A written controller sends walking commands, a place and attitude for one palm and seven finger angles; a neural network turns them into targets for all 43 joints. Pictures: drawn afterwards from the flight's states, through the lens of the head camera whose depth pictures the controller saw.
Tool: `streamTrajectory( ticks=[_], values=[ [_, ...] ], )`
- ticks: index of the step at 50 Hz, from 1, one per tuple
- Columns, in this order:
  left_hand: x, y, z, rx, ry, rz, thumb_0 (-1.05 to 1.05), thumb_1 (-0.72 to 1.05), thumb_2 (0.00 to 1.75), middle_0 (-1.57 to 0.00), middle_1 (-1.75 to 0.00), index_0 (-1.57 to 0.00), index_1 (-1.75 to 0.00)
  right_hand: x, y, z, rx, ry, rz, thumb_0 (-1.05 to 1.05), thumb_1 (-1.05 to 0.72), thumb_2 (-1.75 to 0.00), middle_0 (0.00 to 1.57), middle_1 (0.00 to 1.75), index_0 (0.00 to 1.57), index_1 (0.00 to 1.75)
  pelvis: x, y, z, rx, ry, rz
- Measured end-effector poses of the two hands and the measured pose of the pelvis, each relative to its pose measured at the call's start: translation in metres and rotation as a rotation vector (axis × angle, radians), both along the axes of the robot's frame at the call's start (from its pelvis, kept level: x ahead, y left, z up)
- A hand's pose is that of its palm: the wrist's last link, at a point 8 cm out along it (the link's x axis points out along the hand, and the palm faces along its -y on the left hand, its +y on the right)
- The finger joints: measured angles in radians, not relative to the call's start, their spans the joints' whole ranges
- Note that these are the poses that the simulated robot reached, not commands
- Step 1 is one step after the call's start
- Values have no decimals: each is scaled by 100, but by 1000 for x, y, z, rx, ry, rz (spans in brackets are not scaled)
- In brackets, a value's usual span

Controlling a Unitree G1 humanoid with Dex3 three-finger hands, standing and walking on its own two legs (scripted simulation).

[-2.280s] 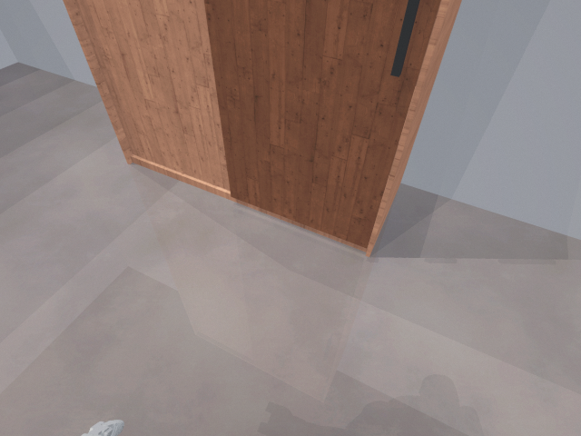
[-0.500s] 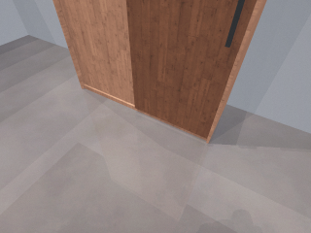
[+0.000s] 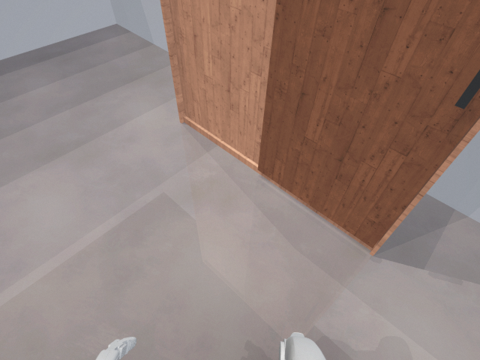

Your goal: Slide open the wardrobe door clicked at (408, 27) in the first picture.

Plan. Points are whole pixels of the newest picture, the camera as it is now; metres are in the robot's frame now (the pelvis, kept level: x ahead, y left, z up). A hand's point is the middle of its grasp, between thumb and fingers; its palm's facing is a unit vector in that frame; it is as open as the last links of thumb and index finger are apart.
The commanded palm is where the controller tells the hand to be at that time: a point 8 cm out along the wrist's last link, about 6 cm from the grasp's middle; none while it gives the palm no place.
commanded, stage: walk to a spot facing it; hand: right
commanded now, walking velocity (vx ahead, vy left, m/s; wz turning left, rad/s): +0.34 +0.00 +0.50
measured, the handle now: out of the picture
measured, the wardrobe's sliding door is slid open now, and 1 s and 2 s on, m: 0.00 0.00 0.00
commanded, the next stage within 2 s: none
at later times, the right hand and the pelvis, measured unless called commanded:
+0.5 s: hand (354, 273) +0.34 -0.26 -0.17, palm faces -0.24 +0.95 -0.19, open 7.4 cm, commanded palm none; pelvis +0.18 -0.09 +0.00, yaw +18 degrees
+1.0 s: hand (304, 236) +0.43 -0.16 -0.17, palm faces -0.53 +0.81 -0.24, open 7.4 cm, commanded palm none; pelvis +0.25 -0.05 -0.01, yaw +35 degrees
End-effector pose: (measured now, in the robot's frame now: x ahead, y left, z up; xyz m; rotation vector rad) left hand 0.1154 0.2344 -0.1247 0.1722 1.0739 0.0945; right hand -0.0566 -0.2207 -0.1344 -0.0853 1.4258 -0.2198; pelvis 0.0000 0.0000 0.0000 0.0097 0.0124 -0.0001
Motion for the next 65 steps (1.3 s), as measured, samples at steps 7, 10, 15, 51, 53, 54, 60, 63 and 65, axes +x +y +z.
streamTrajectory(
  ticks=[7,10,15,51,53,54,60,63,65],
  values=[
    [95,-48,1,10,-89,-13,1,91,90,-20,-30,-20,-30,65,-46,-22,8,34,18,1,-90,-90,21,30,20,30,70,-40,-16,17,5,64],
    [114,-62,0,35,-130,27,1,91,90,-20,-30,-20,-30,107,-73,-37,16,54,63,1,-90,-90,20,30,20,30,96,-58,-25,16,-8,119],
    [84,-71,9,64,-42,165,1,91,90,-20,-30,-20,-30,214,-105,-30,5,-43,197,1,-91,-90,20,30,20,30,128,-74,-11,30,-29,196],
    [74,-30,-16,-2,76,687,1,91,90,-20,-30,-20,-30,508,17,0,-1,-217,725,1,-90,-90,21,30,20,30,250,-47,-9,-17,-2,620],
    [88,-24,-9,28,43,685,1,91,90,-20,-30,-20,-30,512,9,-3,-1,-204,729,1,-90,-90,21,30,20,30,256,-53,-9,-16,5,642],
    [94,-22,-7,43,30,685,1,91,90,-20,-30,-20,-30,514,4,-4,1,-199,730,1,-90,-90,21,30,20,30,259,-56,-9,-14,8,654],
    [114,-35,9,127,-7,708,1,91,90,-20,-30,-20,-30,541,-24,-26,19,-167,741,1,-90,-90,20,30,20,30,280,-79,-17,-2,12,722],
    [106,-53,20,136,12,734,1,91,90,-20,-30,-20,-30,556,-28,-25,28,-151,782,1,-91,-90,20,30,20,30,288,-85,-10,24,9,768],
    [97,-66,25,136,32,765,1,91,90,-20,-30,-20,-30,565,-28,-22,37,-146,812,1,-91,-90,20,30,20,30,292,-88,-5,37,8,791]
  ],
)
